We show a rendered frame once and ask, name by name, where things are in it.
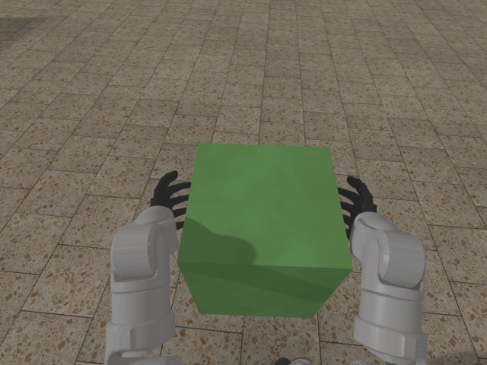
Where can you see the right robot hand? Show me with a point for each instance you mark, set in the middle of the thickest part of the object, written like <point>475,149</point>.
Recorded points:
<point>362,202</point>

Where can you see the carton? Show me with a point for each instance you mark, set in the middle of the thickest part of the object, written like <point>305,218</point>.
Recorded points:
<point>264,233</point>

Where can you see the right robot forearm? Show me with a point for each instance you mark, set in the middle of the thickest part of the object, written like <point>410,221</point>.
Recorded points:
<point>389,323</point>

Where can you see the left robot hand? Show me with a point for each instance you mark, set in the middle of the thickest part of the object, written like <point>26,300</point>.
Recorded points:
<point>163,192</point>

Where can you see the left robot forearm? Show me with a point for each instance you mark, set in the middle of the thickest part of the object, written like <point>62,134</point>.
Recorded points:
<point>139,281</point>

